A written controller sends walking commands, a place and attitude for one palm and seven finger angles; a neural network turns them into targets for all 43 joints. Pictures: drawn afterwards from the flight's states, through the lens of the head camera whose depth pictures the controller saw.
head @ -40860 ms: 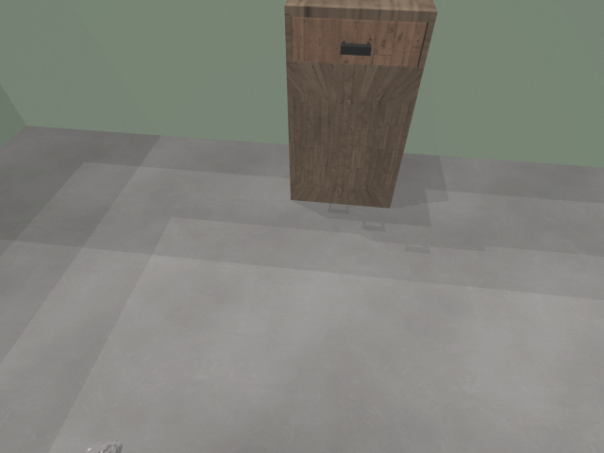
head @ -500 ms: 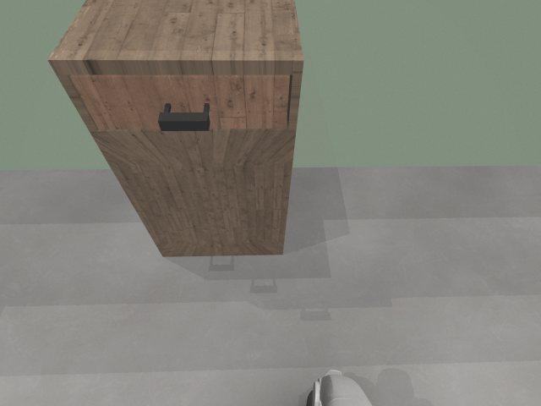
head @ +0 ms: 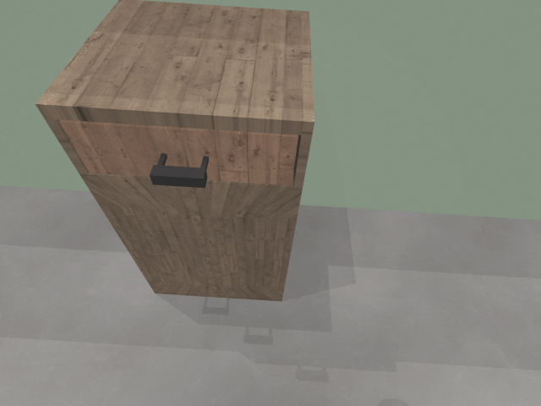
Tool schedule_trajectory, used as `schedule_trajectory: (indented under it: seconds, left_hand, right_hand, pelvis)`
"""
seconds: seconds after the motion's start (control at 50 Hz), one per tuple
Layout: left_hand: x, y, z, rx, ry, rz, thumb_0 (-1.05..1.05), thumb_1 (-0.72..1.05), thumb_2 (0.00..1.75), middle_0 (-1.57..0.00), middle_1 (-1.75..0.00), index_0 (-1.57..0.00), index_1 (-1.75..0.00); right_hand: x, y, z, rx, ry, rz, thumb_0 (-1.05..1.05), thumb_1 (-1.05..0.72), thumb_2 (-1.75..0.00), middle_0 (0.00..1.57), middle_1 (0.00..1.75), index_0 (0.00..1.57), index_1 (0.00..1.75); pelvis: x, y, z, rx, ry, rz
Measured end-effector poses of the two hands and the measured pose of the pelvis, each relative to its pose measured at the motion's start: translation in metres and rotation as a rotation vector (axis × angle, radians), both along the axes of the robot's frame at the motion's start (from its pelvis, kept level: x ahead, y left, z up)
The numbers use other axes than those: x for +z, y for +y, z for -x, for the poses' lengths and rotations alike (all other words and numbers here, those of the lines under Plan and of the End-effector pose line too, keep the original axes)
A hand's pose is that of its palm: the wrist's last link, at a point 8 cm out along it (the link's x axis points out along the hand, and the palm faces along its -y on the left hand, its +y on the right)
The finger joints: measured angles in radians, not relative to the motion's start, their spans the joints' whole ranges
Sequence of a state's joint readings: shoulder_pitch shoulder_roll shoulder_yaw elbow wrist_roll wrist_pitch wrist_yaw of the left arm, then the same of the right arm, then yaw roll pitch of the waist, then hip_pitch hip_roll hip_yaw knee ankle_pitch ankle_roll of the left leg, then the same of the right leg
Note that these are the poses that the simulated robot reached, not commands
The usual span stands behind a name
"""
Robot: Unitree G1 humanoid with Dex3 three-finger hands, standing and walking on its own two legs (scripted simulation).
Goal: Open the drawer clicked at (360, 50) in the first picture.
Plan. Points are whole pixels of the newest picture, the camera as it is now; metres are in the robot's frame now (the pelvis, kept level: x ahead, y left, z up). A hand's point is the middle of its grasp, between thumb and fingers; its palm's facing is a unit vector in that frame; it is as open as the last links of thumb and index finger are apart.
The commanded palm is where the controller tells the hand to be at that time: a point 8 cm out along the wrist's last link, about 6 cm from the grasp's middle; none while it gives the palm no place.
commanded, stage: come to a stop and stand still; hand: left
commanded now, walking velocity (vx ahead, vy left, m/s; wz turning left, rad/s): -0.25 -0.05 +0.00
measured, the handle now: (181, 167) +0.52 +0.22 -0.01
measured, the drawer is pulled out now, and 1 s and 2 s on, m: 0.00 0.00 0.00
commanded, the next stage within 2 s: look again from close up in 0.94 s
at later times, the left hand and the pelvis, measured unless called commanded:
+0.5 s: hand out of the picture +0.02 +0.17 -0.17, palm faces +0.06 -0.97 -0.24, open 7.4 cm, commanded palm none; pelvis -0.01 -0.02 +0.00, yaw +2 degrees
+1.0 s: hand out of the picture -0.02 +0.20 -0.16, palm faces -0.03 -0.97 -0.25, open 7.4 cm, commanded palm none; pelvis -0.03 +0.01 +0.00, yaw -2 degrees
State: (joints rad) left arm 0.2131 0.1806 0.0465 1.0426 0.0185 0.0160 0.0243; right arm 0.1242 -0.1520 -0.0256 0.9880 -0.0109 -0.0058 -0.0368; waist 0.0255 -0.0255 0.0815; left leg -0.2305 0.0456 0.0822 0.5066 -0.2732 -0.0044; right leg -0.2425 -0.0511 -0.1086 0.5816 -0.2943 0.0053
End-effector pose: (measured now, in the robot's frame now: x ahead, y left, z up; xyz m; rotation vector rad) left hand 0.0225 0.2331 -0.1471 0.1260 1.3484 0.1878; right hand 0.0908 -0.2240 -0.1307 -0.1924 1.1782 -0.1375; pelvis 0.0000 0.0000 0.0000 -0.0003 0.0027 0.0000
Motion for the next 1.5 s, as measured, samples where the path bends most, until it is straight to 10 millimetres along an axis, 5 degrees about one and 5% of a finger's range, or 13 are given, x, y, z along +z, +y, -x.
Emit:
schedule_trajectory:
  seconds: [0.14,0.34,0.52,0.66,0.86,1.02,1.24,1.5]
  left_hand:
    - [0.017,0.008,-0.007,-0.010,0.000,-0.117,0.00,0.92,0.90,-0.20,-0.30,-0.20,-0.30]
    - [0.031,-0.011,0.002,-0.007,0.007,-0.123,0.00,0.91,0.90,-0.20,-0.30,-0.20,-0.30]
    - [0.005,-0.015,0.012,0.001,-0.008,-0.039,0.00,0.91,0.90,-0.20,-0.30,-0.20,-0.30]
    - [0.006,0.002,0.012,-0.055,-0.045,-0.036,0.01,0.91,0.90,-0.21,-0.30,-0.20,-0.30]
    - [0.018,0.023,0.024,-0.094,-0.023,-0.066,0.01,0.91,0.90,-0.20,-0.30,-0.20,-0.30]
    - [0.017,0.011,0.045,-0.081,0.056,-0.049,0.00,0.91,0.90,-0.20,-0.30,-0.19,-0.30]
    - [0.007,-0.031,0.049,-0.071,0.096,0.019,0.01,0.92,0.90,-0.20,-0.30,-0.20,-0.30]
    - [0.007,-0.043,0.039,-0.052,0.081,0.017,0.01,0.92,0.90,-0.20,-0.30,-0.20,-0.30]
  right_hand:
    - [-0.018,-0.027,-0.018,-0.001,0.008,-0.032,0.00,-0.91,-0.90,0.20,0.30,0.20,0.30]
    - [-0.013,-0.059,0.011,-0.021,0.116,-0.013,0.01,-0.91,-0.90,0.20,0.30,0.19,0.30]
    - [-0.012,-0.035,0.043,-0.012,0.121,0.004,0.01,-0.91,-0.90,0.20,0.30,0.19,0.30]
    - [-0.017,0.002,0.067,-0.046,0.037,-0.036,0.01,-0.93,-0.90,0.20,0.30,0.19,0.30]
    - [-0.021,0.019,0.117,-0.062,0.119,-0.075,0.01,-0.94,-0.90,0.20,0.30,0.20,0.30]
    - [-0.023,0.020,0.143,-0.078,0.216,-0.097,0.01,-0.92,-0.90,0.20,0.30,0.20,0.30]
    - [-0.023,0.009,0.136,-0.093,0.232,-0.093,0.01,-0.91,-0.90,0.20,0.30,0.19,0.30]
    - [-0.021,-0.006,0.114,-0.084,0.212,-0.085,0.01,-0.92,-0.90,0.20,0.30,0.19,0.30]
  pelvis:
    - [-0.007,-0.024,-0.005,0.001,-0.004,-0.022]
    - [0.007,-0.034,0.002,0.011,-0.007,-0.041]
    - [-0.003,-0.015,0.008,0.019,-0.014,0.012]
    - [-0.007,0.007,0.016,-0.014,-0.042,-0.005]
    - [-0.001,0.016,0.026,-0.033,-0.024,-0.019]
    - [0.001,0.009,0.024,-0.036,-0.009,-0.022]
    - [0.001,-0.007,0.017,-0.040,-0.013,-0.021]
    - [0.002,-0.022,0.007,-0.032,-0.010,-0.016]
